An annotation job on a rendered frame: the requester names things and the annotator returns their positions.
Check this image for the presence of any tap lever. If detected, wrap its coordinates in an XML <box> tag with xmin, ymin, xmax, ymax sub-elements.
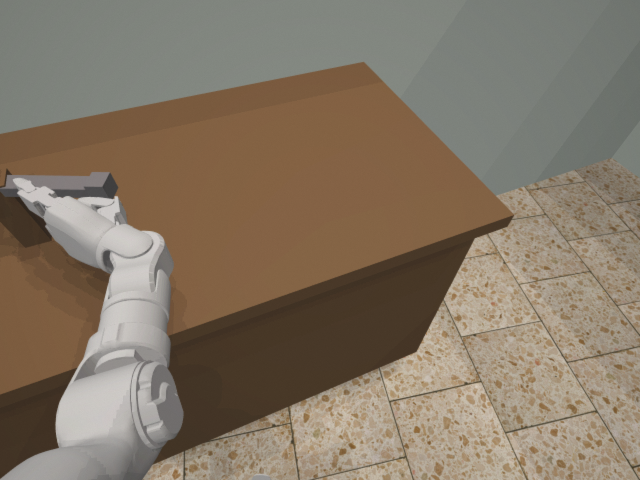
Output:
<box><xmin>0</xmin><ymin>172</ymin><xmax>118</xmax><ymax>199</ymax></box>

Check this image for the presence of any robot left hand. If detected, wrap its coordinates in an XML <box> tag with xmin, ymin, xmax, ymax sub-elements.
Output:
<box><xmin>13</xmin><ymin>178</ymin><xmax>128</xmax><ymax>269</ymax></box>

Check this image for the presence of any left robot forearm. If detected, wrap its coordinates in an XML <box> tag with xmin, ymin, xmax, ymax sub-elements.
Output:
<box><xmin>56</xmin><ymin>224</ymin><xmax>174</xmax><ymax>448</ymax></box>

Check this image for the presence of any left robot upper arm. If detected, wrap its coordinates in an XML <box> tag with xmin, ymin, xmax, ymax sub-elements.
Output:
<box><xmin>0</xmin><ymin>360</ymin><xmax>184</xmax><ymax>480</ymax></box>

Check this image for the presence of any counter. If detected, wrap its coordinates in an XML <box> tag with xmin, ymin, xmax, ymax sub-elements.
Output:
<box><xmin>0</xmin><ymin>62</ymin><xmax>514</xmax><ymax>479</ymax></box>

